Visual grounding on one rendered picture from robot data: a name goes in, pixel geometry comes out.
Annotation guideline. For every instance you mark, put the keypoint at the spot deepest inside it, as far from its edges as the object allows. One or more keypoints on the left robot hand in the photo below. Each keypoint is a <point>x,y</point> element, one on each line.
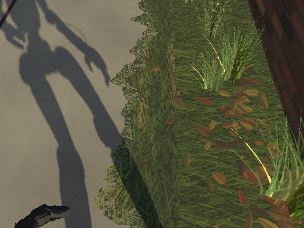
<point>42,215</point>

